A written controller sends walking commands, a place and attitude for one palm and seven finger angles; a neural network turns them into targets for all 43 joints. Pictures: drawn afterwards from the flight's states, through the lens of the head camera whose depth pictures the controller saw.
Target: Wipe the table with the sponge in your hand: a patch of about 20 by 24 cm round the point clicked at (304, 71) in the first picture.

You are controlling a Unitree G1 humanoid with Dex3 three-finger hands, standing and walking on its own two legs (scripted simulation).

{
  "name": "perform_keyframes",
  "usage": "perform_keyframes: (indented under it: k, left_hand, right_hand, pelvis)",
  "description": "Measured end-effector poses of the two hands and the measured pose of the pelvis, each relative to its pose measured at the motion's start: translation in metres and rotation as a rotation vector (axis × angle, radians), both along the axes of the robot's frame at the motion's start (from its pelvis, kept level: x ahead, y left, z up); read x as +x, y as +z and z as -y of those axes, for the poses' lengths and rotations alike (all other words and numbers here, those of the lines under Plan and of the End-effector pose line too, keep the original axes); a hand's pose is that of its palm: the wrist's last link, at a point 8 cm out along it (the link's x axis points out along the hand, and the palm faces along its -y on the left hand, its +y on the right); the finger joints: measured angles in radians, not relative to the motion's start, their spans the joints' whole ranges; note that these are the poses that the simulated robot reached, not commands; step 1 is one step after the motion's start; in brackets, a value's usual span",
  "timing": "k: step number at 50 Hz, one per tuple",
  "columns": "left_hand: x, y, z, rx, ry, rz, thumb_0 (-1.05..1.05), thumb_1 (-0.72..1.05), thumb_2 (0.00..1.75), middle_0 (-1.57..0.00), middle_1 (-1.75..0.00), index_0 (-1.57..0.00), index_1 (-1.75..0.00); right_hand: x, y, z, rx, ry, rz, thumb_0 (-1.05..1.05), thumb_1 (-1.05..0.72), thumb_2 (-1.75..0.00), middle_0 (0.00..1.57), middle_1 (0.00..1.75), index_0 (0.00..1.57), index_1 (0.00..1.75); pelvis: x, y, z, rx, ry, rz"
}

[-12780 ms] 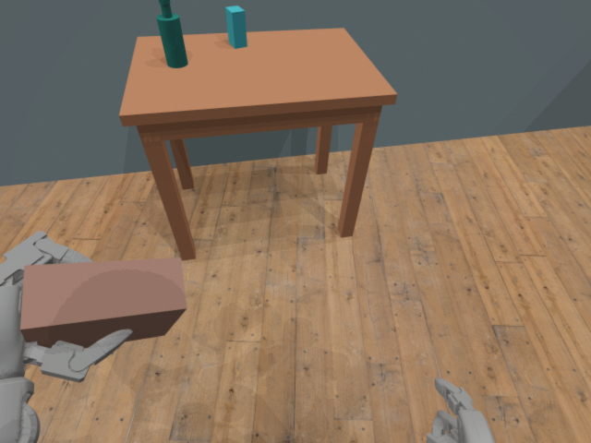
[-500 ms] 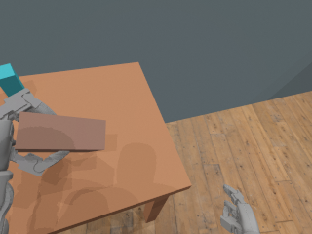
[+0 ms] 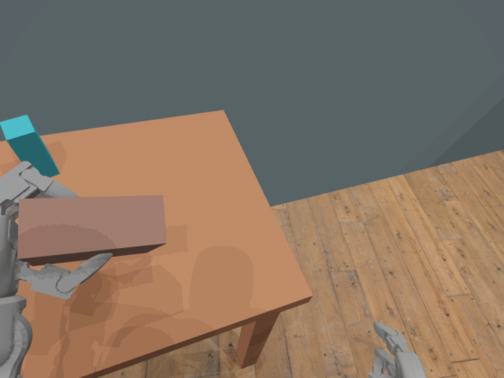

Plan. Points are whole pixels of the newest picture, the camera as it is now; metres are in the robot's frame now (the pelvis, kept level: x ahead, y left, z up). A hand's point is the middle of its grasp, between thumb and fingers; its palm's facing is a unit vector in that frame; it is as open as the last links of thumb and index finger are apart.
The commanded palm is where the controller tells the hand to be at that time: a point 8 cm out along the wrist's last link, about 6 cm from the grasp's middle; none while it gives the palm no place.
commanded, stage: come to a stop and stand still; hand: left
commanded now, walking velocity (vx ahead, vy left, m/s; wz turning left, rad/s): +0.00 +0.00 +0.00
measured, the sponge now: (117, 229) +0.24 +0.20 +0.15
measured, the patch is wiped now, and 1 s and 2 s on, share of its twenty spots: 0.00 0.00 0.00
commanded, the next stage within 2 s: look again from close up in 0.04 s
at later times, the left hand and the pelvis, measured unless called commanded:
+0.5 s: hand (81, 222) +0.24 +0.24 +0.17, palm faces +0.36 -0.86 -0.35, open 9.6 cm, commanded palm +0.18 +0.27 +0.18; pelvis +0.02 -0.01 +0.00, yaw -1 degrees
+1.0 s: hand (66, 238) +0.21 +0.24 +0.17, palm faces +0.48 -0.63 -0.61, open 9.6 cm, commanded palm +0.17 +0.25 +0.18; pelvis -0.02 -0.06 -0.02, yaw +2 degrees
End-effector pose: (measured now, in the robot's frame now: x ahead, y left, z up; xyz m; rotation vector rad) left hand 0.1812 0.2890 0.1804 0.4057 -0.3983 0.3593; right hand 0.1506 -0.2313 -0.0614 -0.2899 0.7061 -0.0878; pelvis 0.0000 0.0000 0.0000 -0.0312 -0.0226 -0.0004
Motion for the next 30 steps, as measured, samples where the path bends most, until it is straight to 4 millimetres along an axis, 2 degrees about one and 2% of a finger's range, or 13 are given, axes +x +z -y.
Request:
perform_keyframes:
  k: [4,11,14,22,26,30]
  left_hand:
    - [0.007,0.006,0.01,0.014,-0.049,0.013,0.0,-0.45,1.04,-0.79,-1.38,-0.78,-1.37]
    - [0.015,-0.021,0.004,-0.019,-0.02,-0.137,0.0,-0.45,1.04,-0.79,-1.38,-0.78,-1.37]
    - [0.015,-0.025,0.005,-0.034,-0.011,-0.155,0.0,-0.45,1.04,-0.79,-1.38,-0.78,-1.37]
    - [0.016,-0.001,0.013,0.01,-0.035,-0.074,0.0,-0.45,1.04,-0.79,-1.38,-0.78,-1.37]
    - [0.019,-0.003,0.009,0.012,-0.022,-0.099,0.0,-0.45,1.04,-0.79,-1.38,-0.78,-1.37]
    - [0.041,0.022,-0.01,0.187,0.012,-0.082,0.0,-0.45,1.04,-0.79,-1.37,-0.78,-1.37]
  right_hand:
    - [0.017,0.008,-0.003,0.023,-0.005,0.063,0.02,-0.91,-0.9,0.2,0.3,0.2,0.3]
    - [0.03,0.012,-0.007,0.043,-0.006,0.078,0.01,-0.91,-0.9,0.2,0.3,0.2,0.3]
    - [0.03,0.01,-0.007,0.032,0.008,0.052,0.01,-0.91,-0.9,0.2,0.3,0.2,0.3]
    - [0.029,0.003,-0.005,0.027,0.011,0.01,0.02,-0.91,-0.9,0.2,0.3,0.2,0.3]
    - [0.028,0.002,-0.004,0.037,-0.011,0.011,0.02,-0.91,-0.9,0.2,0.3,0.2,0.3]
    - [0.027,-0.008,-0.007,0.014,0.095,-0.031,0.01,-0.91,-0.9,0.2,0.3,0.2,0.3]
  pelvis:
    - [0.005,0.001,0.001,0.0,-0.01,-0.006]
    - [0.009,0.003,0.005,0.0,-0.016,-0.019]
    - [0.01,0.003,0.006,-0.001,-0.012,-0.018]
    - [0.014,0.003,0.007,-0.002,-0.007,-0.016]
    - [0.017,0.004,0.007,-0.001,-0.012,-0.018]
    - [0.012,-0.001,0.012,0.016,0.016,-0.028]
